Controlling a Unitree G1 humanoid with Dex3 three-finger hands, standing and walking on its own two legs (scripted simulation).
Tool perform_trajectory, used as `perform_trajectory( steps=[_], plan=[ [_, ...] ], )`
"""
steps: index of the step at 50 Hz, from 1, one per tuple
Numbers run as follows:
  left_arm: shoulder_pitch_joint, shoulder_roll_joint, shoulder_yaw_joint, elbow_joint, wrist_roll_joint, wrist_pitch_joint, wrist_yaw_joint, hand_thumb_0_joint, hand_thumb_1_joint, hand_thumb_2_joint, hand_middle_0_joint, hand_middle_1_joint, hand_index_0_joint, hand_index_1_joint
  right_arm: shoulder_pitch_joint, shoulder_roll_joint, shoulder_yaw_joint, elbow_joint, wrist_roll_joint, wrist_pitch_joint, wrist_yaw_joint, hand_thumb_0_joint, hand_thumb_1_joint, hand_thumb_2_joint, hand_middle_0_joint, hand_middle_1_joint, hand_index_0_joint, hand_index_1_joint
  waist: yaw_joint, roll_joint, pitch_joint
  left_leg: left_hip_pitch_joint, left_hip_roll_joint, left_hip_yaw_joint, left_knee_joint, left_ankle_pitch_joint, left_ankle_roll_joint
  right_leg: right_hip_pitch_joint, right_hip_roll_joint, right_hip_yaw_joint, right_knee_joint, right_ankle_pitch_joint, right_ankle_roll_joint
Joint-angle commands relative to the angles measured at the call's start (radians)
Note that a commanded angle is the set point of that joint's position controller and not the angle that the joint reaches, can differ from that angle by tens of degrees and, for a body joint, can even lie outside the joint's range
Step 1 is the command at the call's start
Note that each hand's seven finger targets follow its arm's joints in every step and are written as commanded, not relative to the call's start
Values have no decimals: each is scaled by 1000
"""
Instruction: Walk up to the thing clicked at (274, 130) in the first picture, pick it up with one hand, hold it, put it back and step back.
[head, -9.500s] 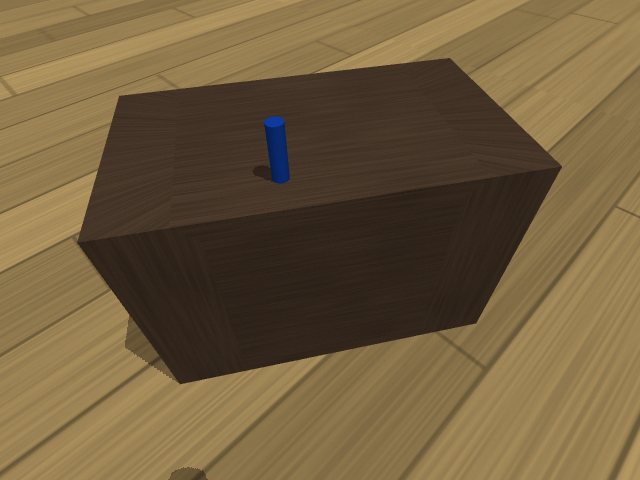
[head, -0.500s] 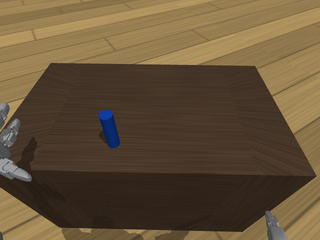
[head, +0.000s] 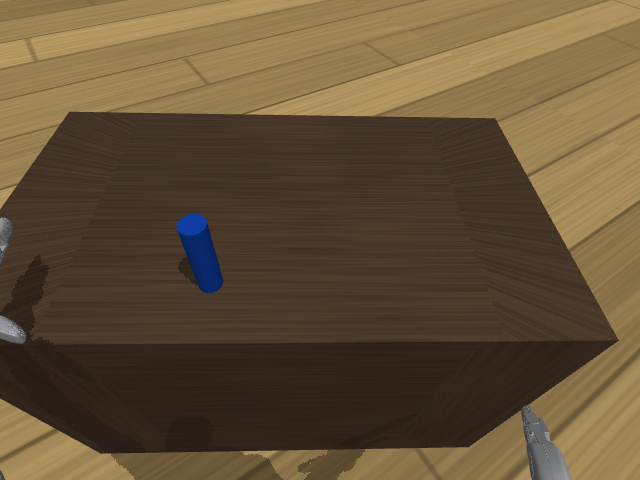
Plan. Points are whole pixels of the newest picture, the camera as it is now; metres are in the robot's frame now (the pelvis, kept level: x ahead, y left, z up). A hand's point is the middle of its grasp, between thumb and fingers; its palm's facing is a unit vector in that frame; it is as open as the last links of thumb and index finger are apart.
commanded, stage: go down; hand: left
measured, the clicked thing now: (202, 256) +0.45 +0.18 +0.00
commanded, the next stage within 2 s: approach in 1.34 s
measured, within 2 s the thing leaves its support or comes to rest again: neither
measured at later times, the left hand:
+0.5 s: hand (8, 257) +0.37 +0.36 +0.11, palm faces +0.12 -0.99 +0.02, open 17.5 cm
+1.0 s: hand (14, 256) +0.37 +0.36 +0.10, palm faces +0.09 -1.00 +0.01, open 17.3 cm
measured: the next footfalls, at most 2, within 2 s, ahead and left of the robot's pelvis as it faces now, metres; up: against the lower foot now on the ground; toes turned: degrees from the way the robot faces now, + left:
none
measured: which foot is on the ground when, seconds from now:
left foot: down 0.00-1.00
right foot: down 0.00-1.00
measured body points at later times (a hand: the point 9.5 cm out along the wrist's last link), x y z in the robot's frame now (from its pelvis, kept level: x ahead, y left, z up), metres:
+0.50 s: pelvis +0.00 +0.00 -0.01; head +0.05 +0.03 +0.44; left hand +0.36 +0.42 +0.11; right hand +0.16 -0.26 -0.09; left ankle -0.01 +0.11 -0.73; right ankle -0.01 -0.13 -0.73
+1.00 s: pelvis +0.01 +0.01 -0.02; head +0.06 +0.04 +0.43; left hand +0.36 +0.42 +0.10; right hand +0.16 -0.26 -0.09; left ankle -0.01 +0.11 -0.73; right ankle -0.01 -0.13 -0.73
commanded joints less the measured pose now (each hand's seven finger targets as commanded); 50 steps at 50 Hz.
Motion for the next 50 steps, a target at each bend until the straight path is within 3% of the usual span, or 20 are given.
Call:
perform_trajectory(
  steps=[1,2,4,5,7,9,12,13,18,20,25,27,31,33,35,38,44,45,47,50],
  plan=[
    [-324,381,47,-209,-24,-58,2,0,-569,53,-51,-40,-53,-41,-67,-172,-62,-139,-4,-55,-13,0,536,-53,49,50,49,50,8,162,-297,220,-10,-38,-30,316,-9,39,22,3,-28,222,-35],
    [-329,409,66,-212,-24,-60,4,0,-553,54,-51,-39,-52,-40,-50,-163,-60,-110,-4,-52,-12,0,537,-53,49,50,49,50,19,178,-285,201,-12,-37,-26,309,-10,36,20,4,-27,217,-35],
    [-320,401,64,-193,-31,-57,-2,0,-571,53,-52,-42,-55,-42,-78,-193,-79,-138,-2,-56,-11,0,535,-53,50,50,49,50,6,162,-325,229,-3,-47,-12,380,-12,33,24,-1,-13,250,-36],
    [-333,398,54,-193,-26,-57,-6,0,-581,46,-56,-42,-60,-42,-46,-174,-69,-109,-4,-54,-9,0,534,-53,50,50,49,50,0,185,-315,231,-5,-44,-6,391,-11,22,22,2,-11,260,-35],
    [-342,390,48,-192,-25,-58,-5,0,-557,53,-53,-40,-56,-40,-78,-151,-43,-128,-4,-59,-5,0,537,-52,50,50,50,50,9,171,-305,209,-5,-44,0,373,-9,25,22,1,-4,252,-34],
    [-367,412,57,-204,-19,-62,-2,0,-576,46,-55,-40,-56,-42,-75,-183,-74,-137,-4,-58,-7,0,527,-55,49,50,49,50,2,169,-345,221,-3,-48,6,376,-9,20,22,2,4,257,-35],
    [-357,420,67,-171,-23,-58,-6,0,-533,54,-51,-43,-55,-41,-47,-166,-55,-112,-6,-54,-3,0,539,-52,50,50,50,50,14,195,-308,206,3,-53,10,385,-18,-9,27,-4,11,230,-38],
    [-373,397,43,-173,-22,-58,-10,0,-535,64,-49,-46,-53,-45,-49,-162,-54,-130,-6,-57,0,0,542,-52,50,50,50,50,-2,199,-324,223,5,-54,16,395,-19,-16,26,-5,14,234,-38],
    [-384,415,49,-154,-15,-59,-12,0,-548,53,-52,-42,-55,-41,-48,-181,-66,-157,-8,-62,1,0,537,-53,49,50,50,50,-12,176,-335,218,5,-55,39,418,-13,-37,27,-4,31,251,-35],
    [-401,429,60,-159,-14,-62,-11,0,-537,58,-50,-46,-53,-45,-46,-156,-45,-169,-8,-63,6,0,539,-52,49,50,49,50,2,193,-332,201,2,-55,41,396,-15,-40,26,-6,32,230,-35],
    [-409,455,67,-133,-7,-61,-8,0,-539,55,-52,-47,-56,-45,-43,-191,-68,-194,-8,-64,6,0,541,-51,49,50,50,50,-9,201,-345,198,4,-56,54,378,-16,-60,26,-6,50,219,-36],
    [-430,427,45,-128,-3,-65,-11,0,-534,69,-48,-49,-50,-51,-39,-175,-59,-193,-11,-64,11,0,543,-52,49,50,49,50,-10,190,-349,190,7,-62,63,384,-16,-80,27,-6,57,214,-37],
    [-416,456,64,-122,-1,-71,-12,0,-510,64,-48,-48,-51,-47,-57,-174,-49,-259,-10,-67,14,0,547,-51,49,50,49,50,-1,171,-369,146,-6,-51,79,338,-8,-48,21,1,69,217,-35],
    [-418,491,90,-103,2,-69,-9,0,-508,61,-48,-45,-51,-44,0,-176,-57,-217,-8,-59,9,0,543,-52,49,50,49,50,-4,185,-375,146,-5,-55,84,343,-10,-55,22,-1,74,214,-34],
    [-428,440,48,-107,-1,-68,-19,0,-496,67,-48,-48,-50,-47,-16,-162,-43,-240,-7,-61,12,0,548,-51,50,50,50,50,-13,182,-369,143,-9,-49,91,333,-5,-66,21,5,75,218,-33],
    [-436,482,71,-116,0,-72,-17,0,-512,71,-47,-48,-47,-50,-15,-186,-54,-230,-11,-64,11,0,544,-52,49,50,49,50,-11,208,-381,159,2,-61,105,373,-12,-105,25,-3,95,208,-37],
    [-416,487,87,-167,0,-58,-15,0,-456,72,-44,-43,-43,-43,15,-193,-65,-274,-8,-63,13,0,542,-53,49,50,50,50,1,229,-407,181,11,-68,114,435,-21,-102,30,-8,105,223,-39],
    [-402,452,68,-172,-5,-51,-20,0,-482,71,-48,-49,-48,-50,30,-158,-35,-257,-6,-61,16,0,542,-53,49,50,49,50,3,240,-412,197,9,-65,116,456,-19,-97,28,-8,105,237,-38],
    [-390,409,39,-166,-4,-40,-23,0,-485,75,-48,-52,-46,-54,30,-184,-64,-256,-8,-62,14,0,539,-54,49,50,49,50,-10,213,-384,192,15,-70,112,444,-20,-123,33,-10,105,221,-39],
    [-370,444,72,-174,-7,-35,-12,0,-489,70,-49,-47,-47,-50,25,-180,-51,-267,-6,-58,14,0,538,-54,49,50,50,50,15,194,-390,158,3,-62,114,421,-13,-82,27,-8,103,230,-37]
  ],
)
